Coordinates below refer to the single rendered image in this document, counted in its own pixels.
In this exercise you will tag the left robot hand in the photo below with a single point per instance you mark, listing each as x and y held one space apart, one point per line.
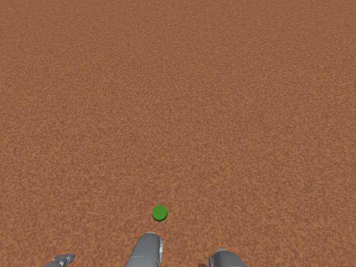
61 260

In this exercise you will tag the tin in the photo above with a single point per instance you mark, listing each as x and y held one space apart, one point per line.
159 213

